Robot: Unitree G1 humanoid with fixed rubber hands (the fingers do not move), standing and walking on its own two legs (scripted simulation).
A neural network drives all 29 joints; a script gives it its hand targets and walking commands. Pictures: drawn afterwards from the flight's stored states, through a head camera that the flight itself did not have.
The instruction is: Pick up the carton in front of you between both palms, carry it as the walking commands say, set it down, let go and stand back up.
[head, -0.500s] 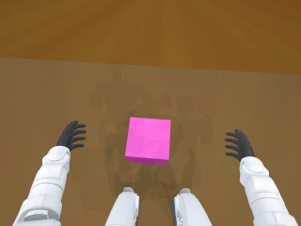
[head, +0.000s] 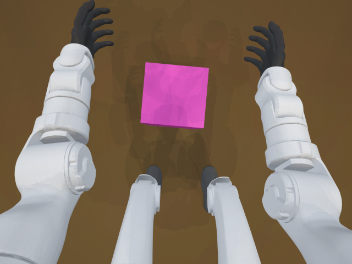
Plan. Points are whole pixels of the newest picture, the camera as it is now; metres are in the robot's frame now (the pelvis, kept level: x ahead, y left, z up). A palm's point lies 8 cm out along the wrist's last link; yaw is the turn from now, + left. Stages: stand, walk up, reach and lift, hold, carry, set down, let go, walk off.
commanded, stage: reach and lift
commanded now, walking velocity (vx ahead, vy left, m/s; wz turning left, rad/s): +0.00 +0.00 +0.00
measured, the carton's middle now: (174, 100) +0.49 +0.03 -0.51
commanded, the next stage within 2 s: none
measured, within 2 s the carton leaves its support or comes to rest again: leaves its support in 1.54 s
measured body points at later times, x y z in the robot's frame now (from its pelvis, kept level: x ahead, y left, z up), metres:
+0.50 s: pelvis -0.03 -0.02 -0.18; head +0.33 +0.00 +0.09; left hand +0.51 +0.22 -0.34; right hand +0.50 -0.17 -0.35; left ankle +0.07 +0.11 -0.60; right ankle +0.08 -0.15 -0.60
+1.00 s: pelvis -0.04 -0.01 -0.27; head +0.33 +0.02 -0.02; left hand +0.52 +0.20 -0.45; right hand +0.50 -0.16 -0.45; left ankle +0.07 +0.11 -0.60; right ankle +0.08 -0.15 -0.60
